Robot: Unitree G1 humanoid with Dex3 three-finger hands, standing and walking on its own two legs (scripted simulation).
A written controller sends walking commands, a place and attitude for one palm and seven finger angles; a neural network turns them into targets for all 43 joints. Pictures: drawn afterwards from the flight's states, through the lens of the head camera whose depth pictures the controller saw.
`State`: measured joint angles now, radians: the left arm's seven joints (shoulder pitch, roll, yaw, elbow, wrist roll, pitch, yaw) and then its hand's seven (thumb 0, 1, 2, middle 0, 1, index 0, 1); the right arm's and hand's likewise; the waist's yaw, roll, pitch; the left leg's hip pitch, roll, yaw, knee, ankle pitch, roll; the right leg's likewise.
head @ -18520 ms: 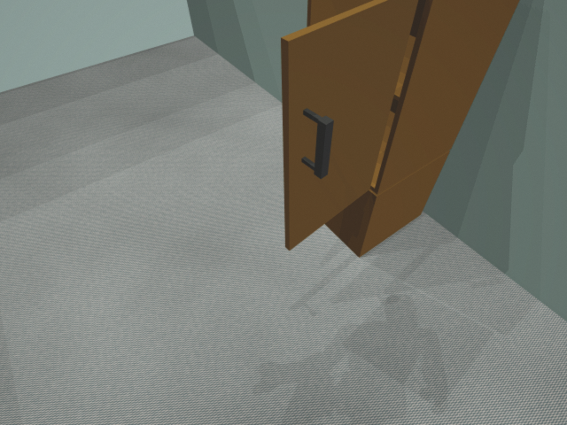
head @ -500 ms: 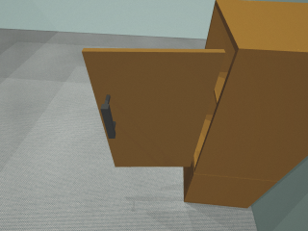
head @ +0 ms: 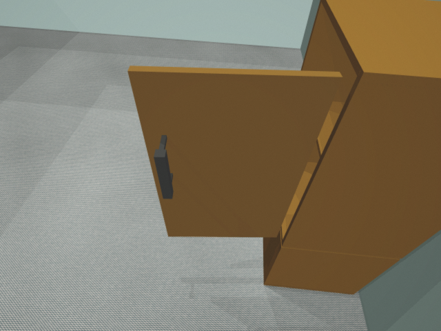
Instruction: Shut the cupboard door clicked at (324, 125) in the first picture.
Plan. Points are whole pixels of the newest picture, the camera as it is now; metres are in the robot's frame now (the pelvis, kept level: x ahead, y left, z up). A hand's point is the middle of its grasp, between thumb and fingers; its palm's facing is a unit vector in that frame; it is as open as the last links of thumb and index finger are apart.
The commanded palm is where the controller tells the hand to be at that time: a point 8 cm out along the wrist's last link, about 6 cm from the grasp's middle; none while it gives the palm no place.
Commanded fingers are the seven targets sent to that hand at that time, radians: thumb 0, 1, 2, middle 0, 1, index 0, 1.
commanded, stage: come to a stop and stand still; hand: left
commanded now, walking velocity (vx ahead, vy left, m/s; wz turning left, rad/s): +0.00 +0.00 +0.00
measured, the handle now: (165, 168) +0.43 +0.15 +0.04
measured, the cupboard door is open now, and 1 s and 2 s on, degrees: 96 96 96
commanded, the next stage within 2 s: look again from close up in 0.16 s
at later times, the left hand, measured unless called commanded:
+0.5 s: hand out of the picture +0.00 +0.18 -0.18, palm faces +0.01 -0.99 -0.17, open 7.4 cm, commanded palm none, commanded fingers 0.00 0.90 0.90 -0.20 -0.30 -0.20 -0.30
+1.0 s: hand out of the picture -0.01 +0.17 -0.18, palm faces +0.02 -0.99 -0.15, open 7.4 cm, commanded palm none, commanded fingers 0.00 0.90 0.90 -0.20 -0.30 -0.20 -0.30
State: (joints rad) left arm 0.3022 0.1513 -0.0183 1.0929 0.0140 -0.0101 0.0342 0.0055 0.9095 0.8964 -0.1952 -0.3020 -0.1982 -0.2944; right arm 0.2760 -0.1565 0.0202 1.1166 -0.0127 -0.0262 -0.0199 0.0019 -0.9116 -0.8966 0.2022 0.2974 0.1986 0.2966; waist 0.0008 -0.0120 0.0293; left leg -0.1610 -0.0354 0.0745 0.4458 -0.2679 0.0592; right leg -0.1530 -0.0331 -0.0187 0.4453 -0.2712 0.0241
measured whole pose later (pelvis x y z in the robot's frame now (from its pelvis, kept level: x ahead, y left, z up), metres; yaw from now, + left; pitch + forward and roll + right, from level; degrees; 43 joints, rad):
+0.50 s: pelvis +0.01 +0.01 +0.00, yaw +0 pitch -1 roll +0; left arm 0.30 0.16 -0.01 1.11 0.02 -0.01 0.04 0.00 0.91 0.90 -0.19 -0.30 -0.20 -0.29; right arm 0.26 -0.15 0.02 1.13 -0.01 -0.03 -0.03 0.00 -0.91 -0.90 0.20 0.30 0.20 0.30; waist 0.01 -0.02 0.04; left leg -0.14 -0.05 0.08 0.42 -0.26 0.07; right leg -0.13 -0.05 -0.01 0.42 -0.27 0.04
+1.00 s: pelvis +0.00 +0.01 +0.00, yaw +0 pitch -1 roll +0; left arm 0.31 0.14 -0.01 1.12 0.02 0.00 0.04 0.00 0.91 0.90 -0.19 -0.30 -0.20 -0.29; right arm 0.28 -0.13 0.01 1.14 -0.01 -0.03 -0.03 0.00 -0.91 -0.90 0.20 0.30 0.20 0.30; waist 0.00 -0.03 0.04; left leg -0.14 -0.05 0.07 0.40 -0.25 0.07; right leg -0.14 -0.05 -0.02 0.42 -0.26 0.04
